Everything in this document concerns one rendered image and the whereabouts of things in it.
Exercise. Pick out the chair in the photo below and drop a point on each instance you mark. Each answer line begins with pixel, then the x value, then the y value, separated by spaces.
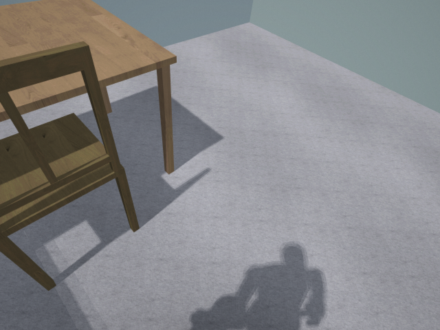
pixel 46 167

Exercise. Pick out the table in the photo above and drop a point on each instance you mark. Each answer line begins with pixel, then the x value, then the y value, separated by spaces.
pixel 119 52

